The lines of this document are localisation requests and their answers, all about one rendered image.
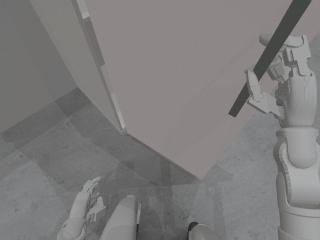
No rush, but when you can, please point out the robot left foot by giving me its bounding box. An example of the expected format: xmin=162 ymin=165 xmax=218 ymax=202
xmin=136 ymin=224 xmax=139 ymax=238

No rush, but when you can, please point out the robot right hand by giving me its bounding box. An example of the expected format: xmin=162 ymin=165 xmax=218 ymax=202
xmin=244 ymin=33 xmax=318 ymax=128

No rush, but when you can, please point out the fridge door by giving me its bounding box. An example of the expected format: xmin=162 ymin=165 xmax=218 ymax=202
xmin=84 ymin=0 xmax=320 ymax=180

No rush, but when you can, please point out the robot right forearm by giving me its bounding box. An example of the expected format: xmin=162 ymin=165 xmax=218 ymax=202
xmin=273 ymin=127 xmax=320 ymax=240

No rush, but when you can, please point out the robot left forearm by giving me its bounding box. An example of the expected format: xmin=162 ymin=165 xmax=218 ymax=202
xmin=57 ymin=217 xmax=87 ymax=240

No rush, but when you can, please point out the robot foot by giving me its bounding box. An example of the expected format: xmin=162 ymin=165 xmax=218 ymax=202
xmin=187 ymin=222 xmax=199 ymax=240
xmin=136 ymin=224 xmax=139 ymax=238

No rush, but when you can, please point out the robot right foot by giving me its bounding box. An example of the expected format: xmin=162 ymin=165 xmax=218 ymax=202
xmin=187 ymin=222 xmax=199 ymax=240

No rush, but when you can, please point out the handle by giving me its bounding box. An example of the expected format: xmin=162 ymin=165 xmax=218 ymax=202
xmin=228 ymin=0 xmax=312 ymax=117

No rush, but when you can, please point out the robot left hand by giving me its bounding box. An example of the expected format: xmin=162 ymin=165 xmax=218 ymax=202
xmin=68 ymin=176 xmax=106 ymax=225

